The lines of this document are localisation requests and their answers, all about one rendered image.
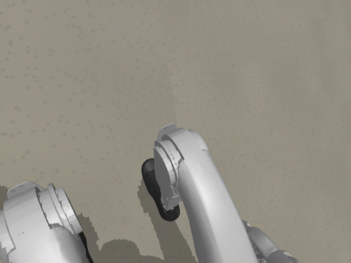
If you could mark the left robot foot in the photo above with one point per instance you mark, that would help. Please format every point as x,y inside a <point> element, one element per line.
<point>84,241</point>

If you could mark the right robot arm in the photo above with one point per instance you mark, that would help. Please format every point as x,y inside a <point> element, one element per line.
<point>281,256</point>

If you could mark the right robot foot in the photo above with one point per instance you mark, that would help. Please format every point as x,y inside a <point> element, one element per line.
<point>148,173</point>

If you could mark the right robot hand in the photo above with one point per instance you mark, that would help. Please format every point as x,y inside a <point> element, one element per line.
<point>263,246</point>

